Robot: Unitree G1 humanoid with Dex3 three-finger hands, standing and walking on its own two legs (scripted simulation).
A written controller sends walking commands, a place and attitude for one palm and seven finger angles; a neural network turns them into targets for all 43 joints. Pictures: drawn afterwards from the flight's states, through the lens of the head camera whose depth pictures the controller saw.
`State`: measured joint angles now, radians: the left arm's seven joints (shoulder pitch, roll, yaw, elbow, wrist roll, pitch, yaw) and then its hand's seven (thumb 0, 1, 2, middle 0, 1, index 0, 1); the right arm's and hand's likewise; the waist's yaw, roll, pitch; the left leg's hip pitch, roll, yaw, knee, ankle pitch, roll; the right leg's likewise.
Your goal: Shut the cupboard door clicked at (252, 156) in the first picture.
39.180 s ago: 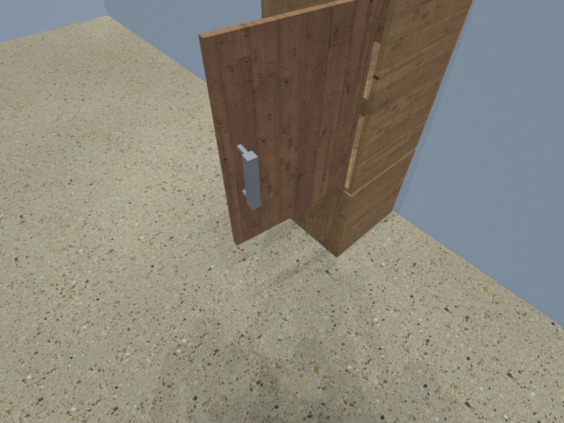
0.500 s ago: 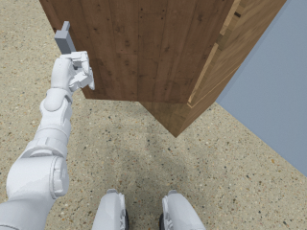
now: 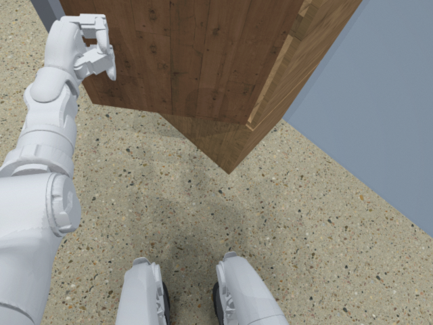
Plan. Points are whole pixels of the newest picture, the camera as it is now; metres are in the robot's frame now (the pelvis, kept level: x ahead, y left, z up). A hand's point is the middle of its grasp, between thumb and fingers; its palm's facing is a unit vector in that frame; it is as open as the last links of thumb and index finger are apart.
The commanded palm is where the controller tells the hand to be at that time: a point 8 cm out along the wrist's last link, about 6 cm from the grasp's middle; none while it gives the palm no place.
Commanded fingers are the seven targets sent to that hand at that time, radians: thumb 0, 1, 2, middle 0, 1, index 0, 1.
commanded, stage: push the door shut along its arc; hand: left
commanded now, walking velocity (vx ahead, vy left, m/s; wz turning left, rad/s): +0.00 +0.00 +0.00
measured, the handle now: (64, 23) +0.63 +0.19 +0.08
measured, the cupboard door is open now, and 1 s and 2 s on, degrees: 37 31 31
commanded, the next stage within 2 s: pull the fist back off the door in 0.52 s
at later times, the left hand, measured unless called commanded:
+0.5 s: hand (124, 34) +0.60 +0.09 +0.09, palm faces -0.32 -0.95 -0.02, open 3.1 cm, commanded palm +0.62 +0.11 +0.08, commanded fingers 0.00 0.90 0.90 -1.30 -1.50 -1.30 -1.50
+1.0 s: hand (141, 35) +0.60 +0.06 +0.08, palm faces +0.09 -1.00 -0.01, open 3.1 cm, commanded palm +0.57 +0.09 +0.08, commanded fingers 0.00 0.90 0.90 -1.30 -1.50 -1.30 -1.50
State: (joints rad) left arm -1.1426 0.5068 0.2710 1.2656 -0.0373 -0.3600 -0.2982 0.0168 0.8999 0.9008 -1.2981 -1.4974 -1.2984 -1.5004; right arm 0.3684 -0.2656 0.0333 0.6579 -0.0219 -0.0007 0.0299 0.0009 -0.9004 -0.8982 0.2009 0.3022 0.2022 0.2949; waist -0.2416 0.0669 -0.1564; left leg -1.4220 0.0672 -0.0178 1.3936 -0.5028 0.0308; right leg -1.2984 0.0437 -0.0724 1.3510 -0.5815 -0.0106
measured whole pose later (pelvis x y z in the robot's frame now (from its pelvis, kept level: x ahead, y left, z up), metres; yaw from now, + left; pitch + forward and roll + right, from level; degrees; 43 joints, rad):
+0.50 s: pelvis +0.01 -0.01 -0.01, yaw -1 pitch +33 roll -6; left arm -1.31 0.61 0.28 1.30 0.00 -0.24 -0.39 0.01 0.89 0.92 -1.30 -1.50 -1.30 -1.50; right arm 0.40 -0.25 0.05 0.67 -0.03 -0.03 0.02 0.00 -0.90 -0.90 0.20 0.30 0.20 0.29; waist -0.29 0.07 -0.14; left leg -1.49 0.09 -0.03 1.43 -0.53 0.02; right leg -1.37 0.07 -0.08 1.39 -0.60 -0.02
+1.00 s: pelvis +0.01 -0.01 +0.01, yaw +0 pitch +33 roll -5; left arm -1.22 0.38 0.34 1.27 0.09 -0.34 0.17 0.02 0.89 0.90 -1.30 -1.50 -1.30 -1.50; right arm 0.44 -0.20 0.04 0.67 -0.11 0.00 0.12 0.00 -0.90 -0.90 0.20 0.30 0.20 0.29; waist -0.28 0.09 -0.16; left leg -1.42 0.08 -0.03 1.35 -0.50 0.01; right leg -1.30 0.06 -0.08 1.31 -0.58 -0.03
